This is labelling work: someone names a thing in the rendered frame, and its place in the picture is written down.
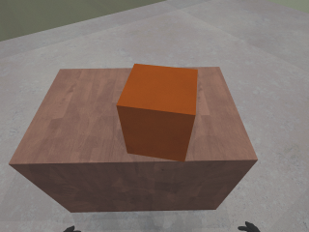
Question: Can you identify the pedestal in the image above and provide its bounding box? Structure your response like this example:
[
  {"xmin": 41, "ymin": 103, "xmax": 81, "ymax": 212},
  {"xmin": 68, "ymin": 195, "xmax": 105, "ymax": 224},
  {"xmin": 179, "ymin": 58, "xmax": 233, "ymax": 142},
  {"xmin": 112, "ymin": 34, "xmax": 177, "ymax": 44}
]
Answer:
[{"xmin": 9, "ymin": 67, "xmax": 258, "ymax": 213}]

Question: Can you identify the robot right hand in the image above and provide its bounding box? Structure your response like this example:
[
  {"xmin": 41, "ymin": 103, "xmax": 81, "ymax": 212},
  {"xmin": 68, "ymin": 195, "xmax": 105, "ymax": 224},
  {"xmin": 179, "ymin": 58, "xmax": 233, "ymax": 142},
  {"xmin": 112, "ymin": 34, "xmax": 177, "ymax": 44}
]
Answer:
[{"xmin": 238, "ymin": 221, "xmax": 260, "ymax": 232}]

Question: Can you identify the carton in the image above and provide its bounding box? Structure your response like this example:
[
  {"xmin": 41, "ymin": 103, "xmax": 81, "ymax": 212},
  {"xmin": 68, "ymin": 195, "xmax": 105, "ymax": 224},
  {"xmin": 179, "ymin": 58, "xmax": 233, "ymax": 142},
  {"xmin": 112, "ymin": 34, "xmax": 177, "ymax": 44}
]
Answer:
[{"xmin": 116, "ymin": 64, "xmax": 198, "ymax": 162}]

